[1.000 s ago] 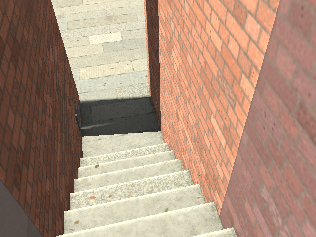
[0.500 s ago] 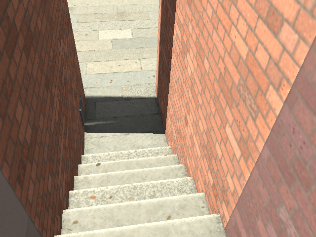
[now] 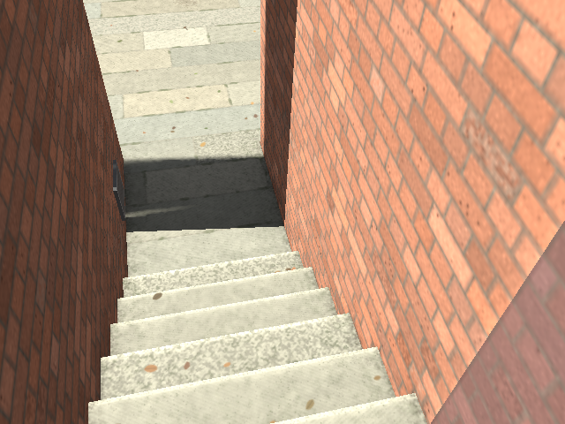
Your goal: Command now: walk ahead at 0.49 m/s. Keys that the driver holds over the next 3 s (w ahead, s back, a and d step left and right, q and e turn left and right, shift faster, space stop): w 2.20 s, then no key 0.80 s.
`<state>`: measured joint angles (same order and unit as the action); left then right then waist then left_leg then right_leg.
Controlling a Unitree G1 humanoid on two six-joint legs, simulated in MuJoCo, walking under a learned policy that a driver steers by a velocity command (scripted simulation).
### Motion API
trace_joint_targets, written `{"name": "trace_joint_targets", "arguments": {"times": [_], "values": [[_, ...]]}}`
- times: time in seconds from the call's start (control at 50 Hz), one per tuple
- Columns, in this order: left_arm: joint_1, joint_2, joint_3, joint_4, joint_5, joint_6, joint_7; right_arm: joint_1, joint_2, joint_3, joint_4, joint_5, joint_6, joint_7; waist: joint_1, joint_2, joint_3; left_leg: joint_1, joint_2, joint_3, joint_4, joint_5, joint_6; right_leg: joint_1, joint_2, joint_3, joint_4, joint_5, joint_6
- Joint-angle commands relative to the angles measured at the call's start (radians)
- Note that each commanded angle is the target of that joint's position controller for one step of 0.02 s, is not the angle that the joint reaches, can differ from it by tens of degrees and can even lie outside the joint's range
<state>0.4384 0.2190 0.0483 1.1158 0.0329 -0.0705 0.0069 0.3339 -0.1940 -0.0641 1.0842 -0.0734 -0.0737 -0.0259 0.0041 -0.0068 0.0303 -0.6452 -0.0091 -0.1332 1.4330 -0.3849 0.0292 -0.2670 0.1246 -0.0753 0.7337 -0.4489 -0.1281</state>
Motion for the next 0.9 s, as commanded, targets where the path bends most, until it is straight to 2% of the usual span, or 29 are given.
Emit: {"name": "trace_joint_targets", "arguments": {"times": [0.02,0.08,0.18,0.24,0.26,0.28,0.3,0.32,0.34,0.36,0.38,0.4,0.42,0.44,0.46,0.5,0.54,0.56,0.58,0.6,0.62,0.64,0.66,0.78,0.82,0.84,0.86,0.88,0.9], "values": [[0.040,0.160,0.026,-0.050,0.014,-0.057,0.015,0.117,-0.059,-0.007,-0.012,-0.005,0.051,-0.026,-0.069,-0.026,-0.001,0.007,0.023,0.052,-0.139,0.262,-0.072,-0.129,-0.431,0.444,-0.146,0.866,-0.221],[0.014,0.015,-0.010,-0.045,-0.042,-0.057,0.032,-0.079,-0.097,-0.013,-0.089,0.036,0.027,0.012,-0.052,-0.023,0.081,0.085,0.051,0.063,-0.612,0.850,-0.039,-0.281,-0.206,0.256,-0.011,0.189,-0.079],[0.031,0.063,0.000,-0.081,0.006,-0.038,0.022,-0.226,-0.077,0.022,-0.205,0.067,0.024,0.010,0.046,-0.115,0.145,0.334,0.035,0.133,-0.910,0.782,-0.003,-0.291,-0.208,0.211,0.147,0.250,-0.060],[0.061,0.094,0.006,-0.073,0.032,0.018,0.056,0.085,-0.153,-0.021,-0.094,0.066,0.018,0.014,-0.027,-0.067,0.067,0.409,0.101,0.123,-1.162,0.591,0.059,-0.039,-0.210,0.237,0.572,0.492,-0.113],[0.075,0.081,0.008,-0.074,0.007,0.024,0.054,0.220,-0.176,-0.035,-0.031,0.048,0.021,0.020,-0.070,0.007,0.021,0.622,0.074,0.162,-1.167,0.620,0.065,-0.125,-0.156,0.204,0.764,0.547,-0.111],[0.063,0.019,0.009,-0.089,-0.024,0.019,0.036,0.384,-0.251,-0.055,0.016,0.042,0.008,0.038,-0.113,0.181,-0.086,0.882,0.207,0.031,-0.869,1.071,0.152,-0.427,-0.013,0.158,1.278,-0.057,-0.087],[0.187,-0.018,-0.002,-0.108,-0.026,0.017,0.040,0.347,-0.254,-0.045,0.012,0.058,0.011,0.063,-0.012,0.208,-0.163,1.027,0.312,-0.092,-0.665,0.936,0.129,-0.719,-0.018,0.115,1.472,-0.432,-0.064],[0.141,0.004,-0.003,-0.131,-0.019,0.018,0.050,0.343,-0.223,-0.039,0.000,0.091,0.014,0.073,-0.038,0.183,-0.146,0.971,0.355,-0.203,-0.776,0.701,0.139,-0.865,-0.038,0.119,1.485,-0.352,-0.056],[0.149,0.123,0.001,-0.213,0.012,-0.004,-0.061,0.412,-0.317,-0.035,-0.017,-0.065,-0.006,0.184,-0.110,0.425,0.014,0.755,0.421,-0.474,-0.988,0.301,0.311,-1.136,-0.042,0.193,1.680,-0.146,-0.030],[-0.097,0.084,0.018,-0.182,0.017,0.024,0.023,0.210,-0.191,-0.032,-0.030,0.100,0.013,0.069,-0.023,0.067,-0.040,0.674,0.397,-0.352,-1.069,-0.133,0.226,-0.939,-0.115,0.196,1.276,-0.024,-0.009],[-0.164,0.057,0.004,-0.207,0.010,0.057,0.033,0.189,-0.156,0.002,-0.061,0.095,0.018,0.038,-0.035,0.092,0.056,0.477,0.377,-0.360,-1.093,-0.154,0.223,-0.897,-0.122,0.144,1.218,-0.011,0.024],[-0.182,0.035,0.004,-0.187,0.007,0.071,0.037,0.145,-0.087,0.028,-0.040,0.084,-0.007,0.018,0.024,0.013,0.150,0.306,0.282,-0.272,-1.026,-0.119,0.163,-0.853,-0.137,0.228,1.001,0.180,0.050],[-0.011,-0.063,-0.048,-0.200,0.026,0.005,-0.027,0.143,-0.053,0.043,-0.021,-0.097,-0.064,0.088,0.075,0.130,0.257,0.054,0.166,-0.128,-0.994,-0.007,0.055,-0.906,-0.230,0.241,1.059,0.591,-0.011],[-0.134,0.005,-0.022,-0.169,0.037,0.072,-0.002,0.057,-0.055,0.038,-0.047,0.123,-0.062,0.021,0.116,0.035,0.109,0.026,0.192,-0.124,-1.022,0.004,0.062,-0.602,-0.149,0.131,0.685,0.480,0.079],[-0.188,0.004,-0.024,-0.182,0.031,0.095,0.015,0.125,-0.063,0.054,-0.047,0.152,-0.061,0.002,0.071,0.005,0.091,0.025,0.177,-0.132,-1.007,0.179,0.085,-0.555,-0.139,0.101,0.602,0.474,0.115],[-0.138,-0.008,-0.032,-0.125,0.011,0.102,0.041,0.232,-0.166,0.028,-0.027,0.128,-0.055,-0.021,0.058,0.138,0.001,0.181,0.212,-0.154,-0.954,0.470,0.101,-0.502,-0.136,0.092,0.579,0.484,0.125],[-0.192,0.057,-0.018,-0.124,-0.009,0.076,0.033,0.248,-0.122,0.033,-0.021,0.147,-0.051,-0.040,0.062,0.054,0.028,0.283,0.140,-0.076,-0.808,0.226,0.068,-0.585,-0.160,0.178,0.309,0.723,0.099],[-0.230,0.009,-0.051,-0.195,0.065,-0.021,-0.052,0.302,0.016,0.069,-0.008,-0.105,-0.081,0.015,-0.018,0.201,0.220,0.098,0.077,-0.031,-0.793,0.176,0.026,-0.704,-0.179,0.195,0.297,0.997,0.024],[-0.257,0.044,-0.036,-0.167,0.066,-0.055,-0.076,0.246,0.021,0.066,-0.051,-0.097,-0.085,0.026,-0.009,0.142,0.120,0.066,0.039,0.058,-0.711,0.127,0.027,-0.568,-0.168,0.123,0.125,1.170,0.023],[-0.335,0.034,-0.031,-0.162,0.029,0.001,-0.018,0.226,-0.107,0.024,-0.048,0.163,-0.059,-0.022,0.000,-0.026,-0.066,0.221,0.081,-0.037,-0.700,0.155,0.070,-0.380,-0.084,0.032,0.105,1.015,0.073],[-0.379,0.020,-0.036,-0.191,0.006,0.023,0.003,0.313,-0.121,0.029,-0.045,0.172,-0.052,-0.036,-0.050,0.000,-0.043,0.262,0.103,-0.113,-0.646,0.252,0.093,-0.405,-0.094,0.058,0.118,0.924,0.092],[-0.382,0.009,-0.052,-0.230,0.022,-0.018,-0.071,0.517,-0.015,0.073,0.045,-0.045,-0.060,-0.001,-0.084,0.154,0.196,0.169,0.130,-0.072,-0.656,0.135,0.067,-0.630,-0.189,0.107,0.036,1.006,0.057],[-0.441,0.018,-0.034,-0.206,0.015,0.014,-0.016,0.365,-0.050,0.039,-0.016,0.122,-0.037,-0.036,-0.094,-0.011,0.002,0.389,0.090,-0.160,-0.560,0.324,0.106,-0.488,-0.087,0.084,0.023,0.831,0.101],[-0.374,0.011,-0.046,-0.230,-0.061,-0.001,0.010,0.277,-0.065,0.028,-0.027,0.027,0.030,-0.041,-0.106,0.106,0.062,0.314,0.074,-0.170,-0.294,0.647,0.173,-0.145,-0.062,0.044,-0.292,0.461,0.085],[-0.146,0.054,-0.024,-0.118,-0.034,0.004,0.008,0.306,-0.068,0.030,0.003,0.052,0.036,-0.034,-0.038,0.022,0.057,0.201,0.059,-0.110,-0.005,0.864,0.131,0.150,-0.098,0.030,-0.478,0.536,0.026],[0.039,0.100,0.001,-0.070,-0.028,0.020,0.006,0.233,-0.095,0.017,-0.007,0.055,0.035,-0.033,0.083,-0.067,0.001,-0.013,-0.024,-0.009,0.386,0.459,0.107,0.414,-0.211,0.128,-0.541,0.709,-0.072],[0.171,0.112,0.000,-0.060,-0.050,0.031,0.002,0.175,-0.062,0.010,-0.056,0.053,0.019,-0.022,0.115,-0.132,-0.181,-0.396,-0.120,0.097,0.805,-0.577,0.105,0.785,-0.413,0.296,-0.124,1.148,-0.147],[0.439,0.284,0.058,-0.025,0.079,0.004,-0.109,0.520,0.039,0.073,-0.053,-0.033,-0.011,0.133,0.098,-0.163,-0.354,-0.527,-0.057,-0.179,0.859,-0.376,-0.006,0.980,-0.573,0.510,0.010,1.322,-0.449],[0.268,0.279,0.070,-0.067,0.123,0.003,-0.110,0.317,-0.024,0.059,-0.138,0.013,-0.026,0.157,0.139,-0.025,-0.118,-0.863,0.021,-0.191,0.723,-0.247,-0.088,0.813,-0.672,0.724,-0.175,0.769,-0.425]]}}
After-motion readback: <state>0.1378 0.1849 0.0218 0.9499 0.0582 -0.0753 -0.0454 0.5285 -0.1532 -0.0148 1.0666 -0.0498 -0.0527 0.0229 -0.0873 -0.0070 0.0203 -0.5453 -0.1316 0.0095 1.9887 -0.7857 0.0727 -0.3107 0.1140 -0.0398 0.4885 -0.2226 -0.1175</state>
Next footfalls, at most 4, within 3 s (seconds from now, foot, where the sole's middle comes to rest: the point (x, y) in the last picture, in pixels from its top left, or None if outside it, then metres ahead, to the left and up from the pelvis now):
0.26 left None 0.24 0.16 -0.93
0.84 right None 0.51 0.08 -1.12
1.30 left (186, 413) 0.73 0.31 -1.31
1.86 right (224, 360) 1.02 0.21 -1.49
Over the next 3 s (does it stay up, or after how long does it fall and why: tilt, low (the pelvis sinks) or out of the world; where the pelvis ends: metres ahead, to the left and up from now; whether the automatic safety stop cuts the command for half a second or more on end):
stays up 1.20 0.36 -0.91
